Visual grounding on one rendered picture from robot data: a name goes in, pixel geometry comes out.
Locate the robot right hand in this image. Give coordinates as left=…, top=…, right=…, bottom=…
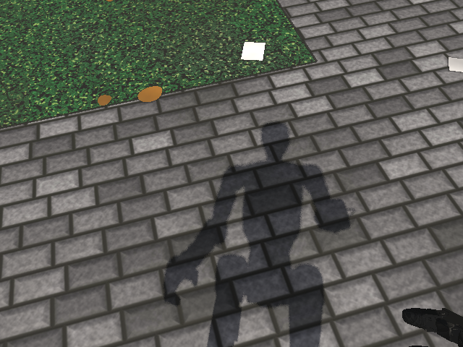
left=402, top=308, right=463, bottom=347

